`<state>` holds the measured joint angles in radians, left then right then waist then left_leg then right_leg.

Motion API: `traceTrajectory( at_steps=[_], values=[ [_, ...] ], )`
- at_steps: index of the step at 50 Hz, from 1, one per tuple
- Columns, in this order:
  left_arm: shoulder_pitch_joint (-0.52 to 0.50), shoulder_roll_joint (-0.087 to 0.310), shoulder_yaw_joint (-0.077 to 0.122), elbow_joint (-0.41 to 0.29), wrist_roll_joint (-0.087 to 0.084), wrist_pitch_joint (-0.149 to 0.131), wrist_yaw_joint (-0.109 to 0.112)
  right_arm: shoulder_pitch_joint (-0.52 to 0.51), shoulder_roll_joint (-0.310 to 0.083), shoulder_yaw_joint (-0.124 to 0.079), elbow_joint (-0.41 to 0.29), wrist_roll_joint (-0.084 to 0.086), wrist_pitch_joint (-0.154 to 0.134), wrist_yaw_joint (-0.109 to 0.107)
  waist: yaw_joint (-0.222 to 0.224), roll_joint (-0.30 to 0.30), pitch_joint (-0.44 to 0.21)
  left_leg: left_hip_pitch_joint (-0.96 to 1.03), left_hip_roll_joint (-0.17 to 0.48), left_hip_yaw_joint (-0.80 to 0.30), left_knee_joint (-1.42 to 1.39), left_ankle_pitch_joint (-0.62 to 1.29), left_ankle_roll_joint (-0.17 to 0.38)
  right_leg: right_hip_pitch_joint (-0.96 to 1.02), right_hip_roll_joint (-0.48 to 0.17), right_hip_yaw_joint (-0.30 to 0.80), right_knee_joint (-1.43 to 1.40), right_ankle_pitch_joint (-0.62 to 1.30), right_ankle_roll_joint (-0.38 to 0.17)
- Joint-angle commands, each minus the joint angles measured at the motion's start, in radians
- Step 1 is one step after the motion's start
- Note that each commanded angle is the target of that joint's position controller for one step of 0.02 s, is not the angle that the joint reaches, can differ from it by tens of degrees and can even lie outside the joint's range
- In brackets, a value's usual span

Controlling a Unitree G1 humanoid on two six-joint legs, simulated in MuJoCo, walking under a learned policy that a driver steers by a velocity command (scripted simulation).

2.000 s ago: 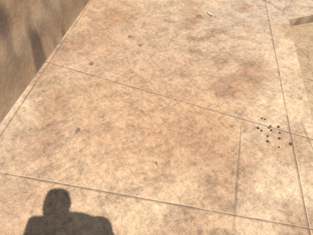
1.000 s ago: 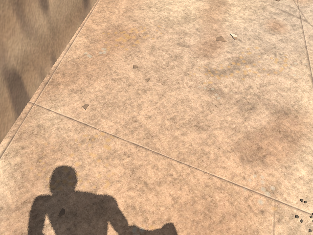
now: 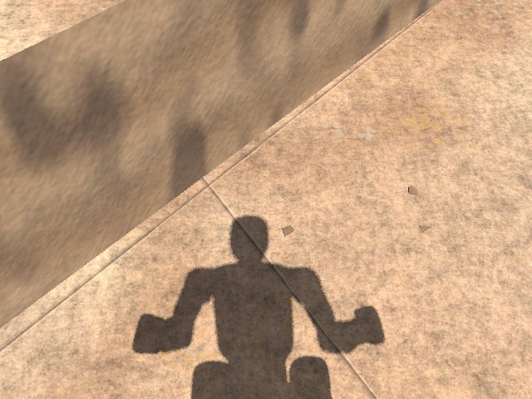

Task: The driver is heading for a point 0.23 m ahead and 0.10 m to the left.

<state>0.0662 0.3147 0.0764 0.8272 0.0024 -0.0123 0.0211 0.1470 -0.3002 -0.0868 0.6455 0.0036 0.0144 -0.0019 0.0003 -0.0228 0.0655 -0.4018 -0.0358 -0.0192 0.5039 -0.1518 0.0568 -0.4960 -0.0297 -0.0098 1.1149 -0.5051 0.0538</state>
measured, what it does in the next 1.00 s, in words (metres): steps on the spot: right foot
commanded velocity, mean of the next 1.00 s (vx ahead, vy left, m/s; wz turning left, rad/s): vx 0.01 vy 0.00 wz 0.14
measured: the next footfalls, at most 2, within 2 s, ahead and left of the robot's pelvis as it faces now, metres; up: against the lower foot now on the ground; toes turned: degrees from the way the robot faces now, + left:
right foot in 0.26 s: +0.07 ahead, -0.15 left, +0.00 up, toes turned +5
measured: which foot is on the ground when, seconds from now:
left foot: down 0.00-1.00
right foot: up 0.00-0.24, down 0.26-1.00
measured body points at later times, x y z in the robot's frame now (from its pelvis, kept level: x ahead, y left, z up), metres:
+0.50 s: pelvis +0.03 -0.04 +0.00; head +0.03 -0.04 +0.45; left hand +0.12 +0.23 -0.12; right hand +0.19 -0.29 -0.11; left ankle +0.06 +0.09 -0.74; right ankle +0.03 -0.16 -0.74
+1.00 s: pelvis +0.04 -0.04 +0.00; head +0.05 -0.04 +0.45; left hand +0.10 +0.23 -0.14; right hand +0.18 -0.28 -0.13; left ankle +0.06 +0.09 -0.73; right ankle +0.03 -0.16 -0.73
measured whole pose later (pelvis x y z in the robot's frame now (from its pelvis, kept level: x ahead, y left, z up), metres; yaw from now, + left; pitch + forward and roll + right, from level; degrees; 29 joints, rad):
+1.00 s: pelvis +0.04 -0.04 +0.00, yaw +6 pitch -1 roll +0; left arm 0.21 0.24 0.01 0.92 0.01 -0.02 0.01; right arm 0.17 -0.23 -0.05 0.87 -0.01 0.01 -0.03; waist 0.01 0.00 0.03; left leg -0.27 -0.02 -0.08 0.55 -0.25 -0.01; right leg -0.19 0.00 -0.02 0.54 -0.33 -0.01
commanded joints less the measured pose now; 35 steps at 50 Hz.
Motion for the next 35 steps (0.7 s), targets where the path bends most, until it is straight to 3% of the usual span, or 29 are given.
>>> traceTrajectory(
  at_steps=[1,5,9,12,13,14,15,16,17,19,22,24,28,35],
  values=[
    [0.049,0.097,0.024,-0.052,0.002,0.004,0.012,-0.027,-0.159,-0.042,-0.079,-0.009,-0.008,-0.021,0.030,0.126,-0.214,0.213,0.242,-0.286,-0.161,0.340,0.198,-0.058,-0.005,0.058,-0.045,0.077,0.005],
    [0.053,0.056,0.006,-0.048,-0.001,0.011,0.011,-0.015,-0.155,-0.038,-0.070,-0.008,-0.007,-0.033,0.009,0.148,-0.228,0.175,0.223,-0.261,-0.162,0.230,0.190,0.041,0.002,0.051,-0.227,0.130,0.019],
    [0.040,0.068,0.005,-0.058,-0.005,0.011,0.000,-0.010,-0.143,-0.026,-0.054,-0.017,0.001,-0.028,-0.017,0.180,-0.190,0.133,0.222,-0.302,-0.169,0.029,0.175,0.119,0.008,0.038,-0.358,0.142,0.007],
    [0.094,0.047,0.000,-0.042,0.001,0.000,-0.015,-0.025,-0.111,-0.005,-0.041,-0.009,0.006,-0.024,0.020,0.162,-0.163,0.084,0.187,-0.301,-0.125,-0.059,0.119,0.264,0.025,0.000,-0.618,0.280,-0.034],
    [0.108,0.059,0.000,-0.041,0.015,-0.003,-0.019,0.015,-0.089,0.003,-0.025,-0.011,0.003,-0.023,0.017,0.129,-0.159,0.048,0.150,-0.280,-0.099,-0.109,0.070,0.332,-0.008,0.030,-0.688,0.349,-0.058],
    [0.130,0.120,0.008,-0.050,0.036,-0.006,-0.016,0.041,-0.054,0.014,-0.021,-0.023,-0.002,-0.023,-0.005,-0.004,-0.159,-0.015,0.069,-0.201,0.037,-0.202,0.007,0.382,-0.160,0.186,-0.743,0.443,-0.110],
    [0.077,0.152,0.010,-0.043,0.039,-0.003,-0.016,0.063,-0.045,0.012,-0.040,-0.018,-0.010,-0.018,-0.070,-0.184,-0.122,-0.018,-0.019,-0.076,0.079,-0.276,-0.035,0.270,-0.271,0.304,-0.784,0.448,-0.220],
    [0.009,0.103,-0.002,-0.071,0.040,-0.010,-0.016,0.024,-0.090,0.004,-0.033,-0.025,-0.014,-0.020,-0.046,-0.186,-0.101,0.065,0.016,-0.068,0.115,-0.260,-0.057,0.173,-0.276,0.330,-0.825,0.344,-0.251],
    [-0.018,0.078,-0.009,-0.077,0.034,-0.016,-0.014,0.000,-0.103,-0.004,-0.027,-0.021,-0.014,-0.020,-0.045,-0.159,-0.089,0.101,0.020,-0.061,0.101,-0.191,-0.057,0.168,-0.220,0.278,-0.814,0.279,-0.213],
    [0.012,0.085,-0.011,-0.061,0.015,-0.027,-0.013,-0.023,-0.069,0.004,-0.019,-0.032,-0.002,-0.022,-0.026,-0.152,-0.080,0.153,0.033,-0.064,0.020,-0.060,-0.059,0.181,-0.150,0.204,-0.783,0.236,-0.144],
    [0.086,0.064,-0.023,-0.039,0.018,-0.028,-0.012,0.004,-0.065,0.007,0.001,-0.023,0.003,-0.016,-0.011,-0.086,-0.076,0.209,0.053,-0.092,-0.010,-0.013,-0.034,0.156,-0.083,0.130,-0.764,0.145,-0.092],
    [0.091,0.059,-0.026,-0.042,0.016,-0.024,-0.010,0.001,-0.065,0.007,0.014,-0.019,-0.004,-0.014,0.001,-0.027,-0.049,0.167,0.058,-0.102,-0.025,-0.033,-0.022,0.173,-0.056,0.097,-0.732,0.133,-0.081],
    [0.112,0.052,-0.030,-0.038,0.011,-0.021,-0.004,0.010,-0.054,0.010,0.040,-0.022,-0.020,-0.016,0.014,0.050,-0.076,0.158,0.070,-0.119,-0.035,0.027,-0.028,0.221,-0.038,0.068,-0.679,0.225,-0.084],
    [0.119,0.035,-0.037,-0.019,0.009,-0.018,-0.010,0.027,-0.052,0.012,0.077,-0.016,-0.024,-0.025,0.012,0.052,-0.091,0.184,0.075,-0.123,-0.021,0.077,-0.026,0.234,-0.024,0.051,-0.662,0.284,-0.079]
  ],
)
